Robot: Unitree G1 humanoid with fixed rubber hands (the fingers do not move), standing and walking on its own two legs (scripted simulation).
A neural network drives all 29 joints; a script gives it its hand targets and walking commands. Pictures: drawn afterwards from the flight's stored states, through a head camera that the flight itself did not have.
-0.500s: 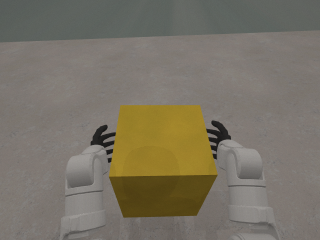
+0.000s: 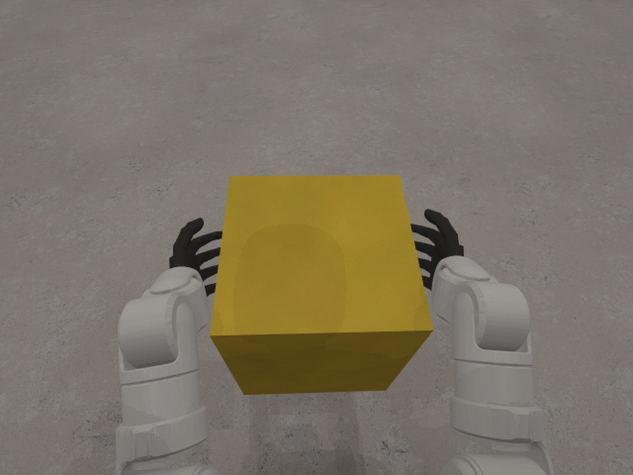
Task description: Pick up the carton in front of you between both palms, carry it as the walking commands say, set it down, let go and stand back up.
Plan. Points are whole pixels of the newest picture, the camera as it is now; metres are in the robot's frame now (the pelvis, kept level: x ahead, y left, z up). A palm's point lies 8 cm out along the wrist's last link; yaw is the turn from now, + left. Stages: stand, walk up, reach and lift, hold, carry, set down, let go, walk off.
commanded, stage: carry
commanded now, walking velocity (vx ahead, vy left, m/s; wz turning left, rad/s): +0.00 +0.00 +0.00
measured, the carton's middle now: (315, 294) +0.36 +0.00 +0.03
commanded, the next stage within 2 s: none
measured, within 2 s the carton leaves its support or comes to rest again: neither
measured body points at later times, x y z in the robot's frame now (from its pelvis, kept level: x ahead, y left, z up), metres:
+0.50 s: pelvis -0.01 -0.01 +0.00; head -0.01 +0.00 +0.45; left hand +0.33 +0.15 +0.10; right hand +0.33 -0.16 +0.11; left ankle -0.10 +0.07 -0.61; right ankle +0.09 -0.13 -0.74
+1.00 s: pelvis -0.01 -0.02 +0.00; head -0.04 -0.02 +0.45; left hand +0.33 +0.13 +0.12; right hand +0.32 -0.18 +0.12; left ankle -0.10 +0.07 -0.61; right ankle +0.09 -0.13 -0.74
